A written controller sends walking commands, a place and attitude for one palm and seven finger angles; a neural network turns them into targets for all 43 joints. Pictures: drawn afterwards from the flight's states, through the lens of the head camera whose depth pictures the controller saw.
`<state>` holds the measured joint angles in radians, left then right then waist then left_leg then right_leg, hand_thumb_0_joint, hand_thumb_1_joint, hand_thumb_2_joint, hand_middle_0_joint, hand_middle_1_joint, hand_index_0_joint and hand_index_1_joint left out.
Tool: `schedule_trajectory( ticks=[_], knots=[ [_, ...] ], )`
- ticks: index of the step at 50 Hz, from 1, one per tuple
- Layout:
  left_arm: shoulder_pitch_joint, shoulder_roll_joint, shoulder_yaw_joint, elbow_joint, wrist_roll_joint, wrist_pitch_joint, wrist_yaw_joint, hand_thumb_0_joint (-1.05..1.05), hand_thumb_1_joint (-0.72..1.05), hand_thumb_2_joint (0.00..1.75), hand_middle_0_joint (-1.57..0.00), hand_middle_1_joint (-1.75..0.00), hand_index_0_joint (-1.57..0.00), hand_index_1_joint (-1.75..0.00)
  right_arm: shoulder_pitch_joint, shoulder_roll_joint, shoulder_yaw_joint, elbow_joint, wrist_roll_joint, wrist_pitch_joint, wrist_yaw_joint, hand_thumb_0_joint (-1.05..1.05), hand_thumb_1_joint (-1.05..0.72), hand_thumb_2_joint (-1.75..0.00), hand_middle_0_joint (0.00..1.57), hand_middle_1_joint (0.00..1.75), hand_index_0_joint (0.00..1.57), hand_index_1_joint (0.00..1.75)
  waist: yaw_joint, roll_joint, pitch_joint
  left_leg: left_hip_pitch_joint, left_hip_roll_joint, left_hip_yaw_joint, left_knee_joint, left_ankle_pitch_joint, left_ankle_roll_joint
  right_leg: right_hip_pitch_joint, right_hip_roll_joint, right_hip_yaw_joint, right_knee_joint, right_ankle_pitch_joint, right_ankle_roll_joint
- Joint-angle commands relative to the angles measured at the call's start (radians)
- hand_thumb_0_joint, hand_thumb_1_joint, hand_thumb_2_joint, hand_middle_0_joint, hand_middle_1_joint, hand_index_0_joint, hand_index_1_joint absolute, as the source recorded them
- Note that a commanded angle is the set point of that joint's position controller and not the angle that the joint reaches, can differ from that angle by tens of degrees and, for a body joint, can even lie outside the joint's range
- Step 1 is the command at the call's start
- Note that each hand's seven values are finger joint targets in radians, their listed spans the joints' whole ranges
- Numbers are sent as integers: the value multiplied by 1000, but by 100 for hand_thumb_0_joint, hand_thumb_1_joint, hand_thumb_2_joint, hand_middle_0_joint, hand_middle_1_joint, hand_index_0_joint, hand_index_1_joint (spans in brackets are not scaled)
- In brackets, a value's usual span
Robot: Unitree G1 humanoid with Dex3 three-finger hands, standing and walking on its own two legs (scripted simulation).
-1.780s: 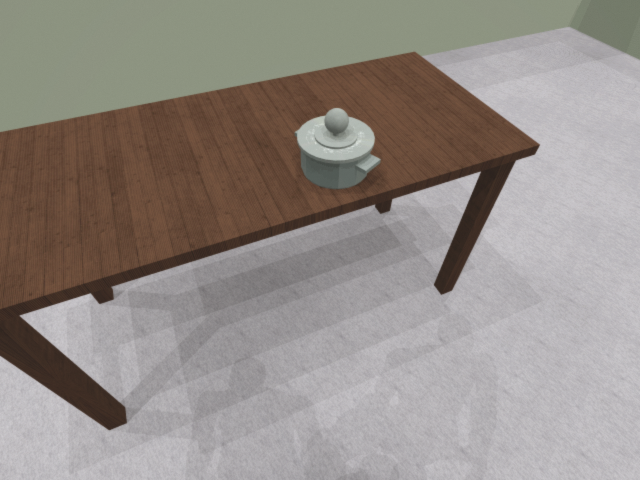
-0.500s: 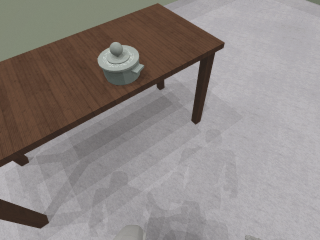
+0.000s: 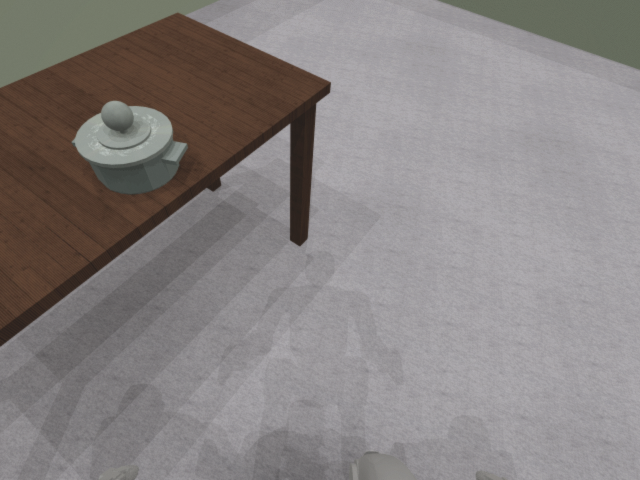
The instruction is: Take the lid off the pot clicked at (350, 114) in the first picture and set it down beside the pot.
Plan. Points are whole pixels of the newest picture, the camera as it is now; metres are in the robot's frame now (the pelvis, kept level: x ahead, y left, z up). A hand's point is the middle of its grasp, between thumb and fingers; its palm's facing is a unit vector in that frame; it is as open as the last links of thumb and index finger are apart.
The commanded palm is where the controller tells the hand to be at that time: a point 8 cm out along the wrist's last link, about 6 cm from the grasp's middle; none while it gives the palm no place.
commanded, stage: walk to a spot facing it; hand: left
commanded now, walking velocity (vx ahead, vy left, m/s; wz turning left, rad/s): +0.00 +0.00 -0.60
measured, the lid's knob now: (117, 116) +0.64 +0.42 +0.03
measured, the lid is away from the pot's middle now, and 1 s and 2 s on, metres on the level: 0.00 0.00 0.00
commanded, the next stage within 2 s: turn to face it in 1.52 s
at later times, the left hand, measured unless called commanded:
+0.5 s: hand (238, 450) +0.17 +0.13 -0.17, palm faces -0.31 -0.93 -0.20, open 7.4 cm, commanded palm none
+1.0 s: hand (375, 344) +0.36 -0.08 -0.18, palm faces -0.63 -0.75 -0.20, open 7.4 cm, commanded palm none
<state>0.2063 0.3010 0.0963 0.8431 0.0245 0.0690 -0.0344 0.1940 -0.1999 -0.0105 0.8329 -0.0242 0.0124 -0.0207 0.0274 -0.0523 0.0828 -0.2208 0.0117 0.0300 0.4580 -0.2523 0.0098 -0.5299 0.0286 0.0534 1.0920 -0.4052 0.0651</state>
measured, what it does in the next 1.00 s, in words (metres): steps to the right, turning right: right foot, then left foot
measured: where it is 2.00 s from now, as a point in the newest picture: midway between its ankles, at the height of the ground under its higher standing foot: (452, 424)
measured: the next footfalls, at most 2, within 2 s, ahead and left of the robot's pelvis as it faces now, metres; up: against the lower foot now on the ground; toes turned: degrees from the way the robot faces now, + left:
right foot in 0.20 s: +0.03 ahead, -0.16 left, +0.00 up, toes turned -10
left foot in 0.52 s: +0.13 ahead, +0.07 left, +0.00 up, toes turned -16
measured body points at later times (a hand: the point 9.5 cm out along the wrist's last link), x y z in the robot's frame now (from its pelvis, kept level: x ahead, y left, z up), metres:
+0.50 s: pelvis +0.03 -0.03 -0.01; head +0.05 -0.03 +0.44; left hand +0.19 +0.18 -0.15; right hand +0.00 -0.30 -0.14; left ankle +0.08 +0.08 -0.73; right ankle -0.01 -0.15 -0.74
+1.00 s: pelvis +0.13 -0.14 -0.03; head +0.17 -0.18 +0.42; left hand +0.39 -0.03 -0.16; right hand -0.07 -0.29 -0.17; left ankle +0.10 +0.06 -0.68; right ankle +0.14 -0.27 -0.74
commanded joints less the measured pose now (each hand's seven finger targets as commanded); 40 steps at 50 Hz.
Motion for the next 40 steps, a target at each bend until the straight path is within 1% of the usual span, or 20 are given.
schedule_trajectory(
  ticks=[1,6,8,9,10,11,12,14,16,21,23,24,25,26,27,28,30,32,37,40],
  knots=[
    [-80,28,-9,-92,-8,-21,-8,0,90,90,-20,-30,-20,-30,73,-206,-62,-45,-1,-27,-13,0,-90,-90,20,30,20,30,-57,185,-89,134,275,-104,-122,436,150,-3,-60,-72,-165,-26,7],
    [-91,26,-17,-84,-12,-33,-8,0,90,90,-20,-30,-20,-30,122,-244,-78,-12,-4,-24,-5,0,-90,-90,20,30,20,30,-65,235,-123,107,301,-34,-22,501,113,182,-35,-116,-417,-3,-35],
    [6,53,-8,-47,-10,-46,-3,0,90,90,-20,-30,-20,-30,118,-238,-82,-7,2,-20,-2,0,-90,-90,20,30,20,30,-12,169,-160,13,256,37,146,376,34,393,-28,-116,-644,190,-58],
    [72,160,13,-24,-2,-60,13,0,90,90,-20,-30,-20,-30,134,-176,-69,-22,11,-16,5,0,-90,-90,20,30,20,30,10,-82,-202,-218,177,134,362,63,-40,614,-228,125,-726,394,-132],
    [131,245,33,-14,-11,-58,30,0,90,90,-20,-30,-20,-30,51,-136,-52,-69,7,-9,4,0,-90,-90,20,30,20,30,56,-271,-181,-400,77,101,554,-397,-77,601,-431,392,-747,678,-247],
    [152,223,32,-15,-16,-52,45,0,90,90,-20,-30,-20,-30,21,-160,-57,-72,8,-2,-7,0,-90,-90,20,30,20,30,70,-151,-179,-404,93,-12,643,-361,-61,552,-419,361,-715,634,-295],
    [96,193,33,-23,-11,-48,51,0,90,90,-20,-30,-20,-30,6,-149,-56,-55,12,-2,-10,0,-90,-90,20,30,20,30,42,-163,-170,-425,106,-33,667,-324,-63,536,-348,342,-700,603,-297],
    [-8,138,18,-57,-7,-42,55,0,90,90,-20,-30,-20,-30,32,-145,-58,-27,6,1,-8,0,-90,-90,20,30,20,30,-6,-110,-134,-343,105,-15,620,-244,-80,422,-285,241,-680,606,-273],
    [-23,140,18,-60,-1,-45,52,0,90,90,-20,-30,-20,-30,57,-122,-56,-19,7,0,-2,0,-90,-90,20,30,20,30,-18,-94,-140,-268,76,15,511,-215,-86,375,-257,235,-683,555,-262],
    [-20,154,21,-56,2,-52,33,0,90,90,-20,-30,-20,-30,54,-116,-62,-38,7,-23,15,0,-90,-90,20,30,20,30,-14,-123,-90,-160,21,48,328,-209,-64,248,-226,352,-774,4,-259],
    [-49,140,20,-62,-3,-54,27,0,90,90,-20,-30,-20,-30,121,-112,-62,-22,6,-39,12,0,-90,-90,20,30,20,30,-57,-129,-82,-4,-4,64,148,-130,-56,158,-174,342,-733,-67,-228],
    [-62,111,14,-70,-7,-52,22,0,90,90,-20,-30,-20,-30,187,-126,-65,0,6,-47,5,0,-90,-90,20,30,20,30,-88,-80,-82,152,7,51,24,-121,-47,42,-121,311,-660,-118,-192],
    [-76,46,0,-97,-9,-48,13,0,90,90,-20,-30,-20,-30,266,-198,-80,21,-3,-53,-6,0,-90,-90,20,30,20,30,-129,145,-74,279,172,-162,-136,-347,4,-134,-8,200,-451,-192,-136],
    [-98,2,-10,-136,-13,-58,5,0,90,90,-20,-30,-20,-30,324,-291,-94,17,-12,-57,-9,0,-90,-90,20,30,20,30,-147,384,-60,284,443,-517,-310,-563,109,-266,66,11,-166,-212,-77],
    [-143,28,1,-151,-1,-69,-3,0,90,90,-20,-30,-20,-30,306,-280,-87,15,-14,-62,-8,0,-90,-90,20,30,20,30,-142,256,14,168,510,-599,-363,-609,181,-280,-32,24,-26,-150,-73],
    [-137,34,9,-127,9,-73,-10,0,90,90,-20,-30,-20,-30,254,-230,-74,8,-14,-65,-1,0,-90,-90,20,30,20,30,-108,152,39,87,454,-498,-360,-573,163,-245,-57,15,58,-75,-73],
    [-76,13,8,-84,11,-61,-28,0,90,90,-20,-30,-20,-30,158,-170,-53,-1,-5,-75,-3,0,-90,-90,20,30,20,30,-47,165,60,53,358,-248,-337,-362,108,-228,-103,-19,114,83,-54],
    [-53,-14,1,-65,8,-53,-36,0,90,90,-20,-30,-20,-30,169,-144,-47,15,1,-86,-5,0,-90,-90,20,30,20,30,-40,189,21,92,322,-93,-303,-167,97,-210,-119,-42,90,149,-37],
    [-155,-54,-16,-83,6,-51,-42,0,90,90,-20,-30,-20,-30,265,-151,-56,73,-1,-90,0,0,-90,-90,20,30,20,30,-76,157,23,175,344,49,-286,-26,106,-219,-146,-108,-120,158,-24],
    [-207,-67,-23,-89,5,-57,-43,0,90,90,-20,-30,-20,-30,281,-158,-62,92,-7,-89,5,0,-90,-90,20,30,20,30,-92,187,31,172,355,133,-252,69,93,-141,-140,-150,-284,168,-36]
  ],
)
